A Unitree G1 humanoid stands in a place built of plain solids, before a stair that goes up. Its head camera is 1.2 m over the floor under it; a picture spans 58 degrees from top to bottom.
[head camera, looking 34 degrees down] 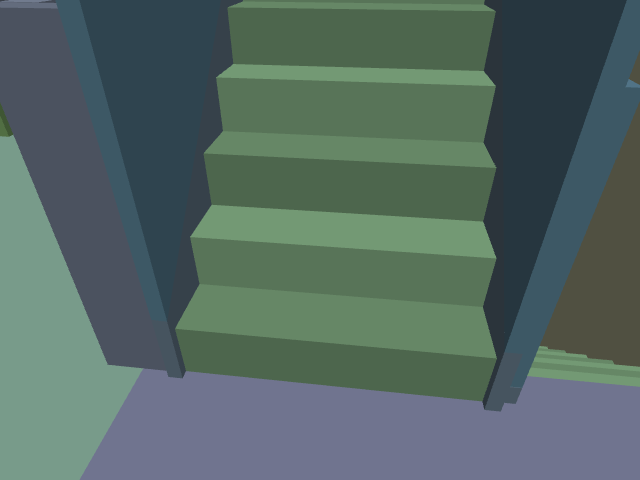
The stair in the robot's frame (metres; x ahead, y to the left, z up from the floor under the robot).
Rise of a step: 0.20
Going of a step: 0.22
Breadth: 0.99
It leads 7 degrees to the right of straight ahead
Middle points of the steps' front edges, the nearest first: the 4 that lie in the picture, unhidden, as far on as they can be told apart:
0.92 -0.03 0.20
1.13 -0.06 0.41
1.35 -0.08 0.61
1.57 -0.11 0.81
